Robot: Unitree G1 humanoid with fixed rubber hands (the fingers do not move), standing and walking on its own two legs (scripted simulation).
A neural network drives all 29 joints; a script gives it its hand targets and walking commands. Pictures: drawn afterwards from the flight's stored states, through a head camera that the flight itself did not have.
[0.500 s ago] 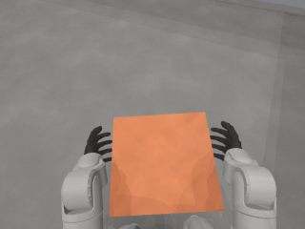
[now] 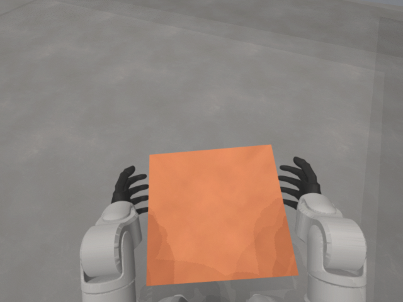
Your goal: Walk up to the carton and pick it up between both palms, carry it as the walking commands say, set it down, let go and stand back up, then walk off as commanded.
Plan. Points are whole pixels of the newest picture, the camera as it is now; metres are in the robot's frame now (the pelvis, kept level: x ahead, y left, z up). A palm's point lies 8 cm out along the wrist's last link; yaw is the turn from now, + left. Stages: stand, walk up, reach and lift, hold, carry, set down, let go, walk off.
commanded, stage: carry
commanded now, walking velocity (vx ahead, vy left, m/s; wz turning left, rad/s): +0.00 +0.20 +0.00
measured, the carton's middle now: (215, 215) +0.28 +0.00 +0.00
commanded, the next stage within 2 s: none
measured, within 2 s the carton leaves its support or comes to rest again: neither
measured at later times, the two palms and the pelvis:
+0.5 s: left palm (20, 266) +0.16 +0.30 +0.09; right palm (231, 257) +0.17 -0.02 +0.10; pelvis -0.10 +0.13 +0.00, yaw -1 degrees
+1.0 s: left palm out of the picture +0.06 +0.44 +0.09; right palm out of the picture +0.07 +0.13 +0.09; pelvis -0.19 +0.28 +0.00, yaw -1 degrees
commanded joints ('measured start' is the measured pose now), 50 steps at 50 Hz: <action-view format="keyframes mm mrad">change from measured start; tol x32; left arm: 1 -546 -1045 -710 -147 -477 -48 -286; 50 -588 -1026 -687 -121 -501 -54 -284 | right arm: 1 -465 1029 645 -197 427 -32 265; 50 -458 1036 619 -111 393 -19 255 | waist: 1 -6 214 -502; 5 -3 -338 -410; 12 -16 -206 -373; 15 1 376 -416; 30 5 -298 -437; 35 -10 -285 -351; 39 11 407 -449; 50 15 122 -501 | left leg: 1 292 235 -210 -147 311 105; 7 -107 66 -170 411 -230 -86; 17 355 316 -392 -232 478 91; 34 -50 89 -161 103 -195 -105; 39 482 359 -428 -204 631 53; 42 271 301 -383 -343 80 36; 50 193 177 -173 -374 -16 -125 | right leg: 1 157 29 -32 -236 88 -14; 5 368 -515 598 -592 517 -280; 13 171 -146 44 -317 448 -41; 17 -47 16 -11 176 -107 29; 24 83 45 -5 -122 -15 -28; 29 496 -433 516 -613 218 -190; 35 336 -283 134 -383 864 -99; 39 -98 11 -85 36 -178 53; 45 28 10 -13 71 -4 -10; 50 409 -16 -2 -526 98 -89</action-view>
